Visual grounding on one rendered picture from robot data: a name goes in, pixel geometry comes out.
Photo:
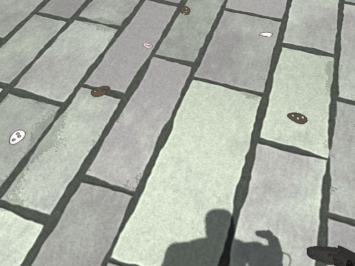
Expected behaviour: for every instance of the robot right hand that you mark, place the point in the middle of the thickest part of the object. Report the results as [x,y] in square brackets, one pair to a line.
[332,256]

